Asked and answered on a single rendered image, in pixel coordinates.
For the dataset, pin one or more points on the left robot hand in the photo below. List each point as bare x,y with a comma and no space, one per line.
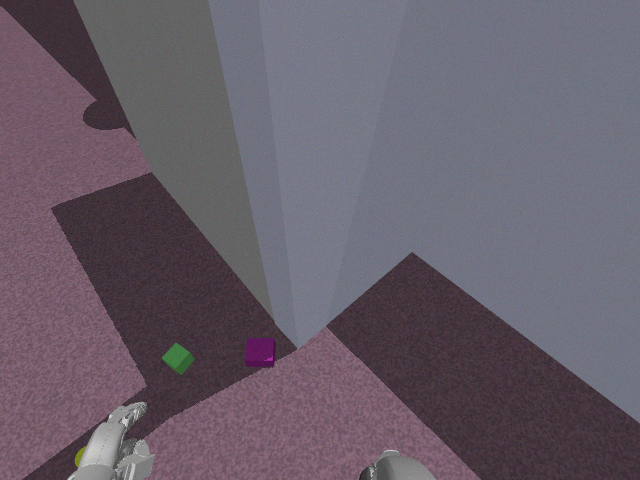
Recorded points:
131,459

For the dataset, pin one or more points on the left robot arm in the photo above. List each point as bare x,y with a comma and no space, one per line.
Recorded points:
94,472

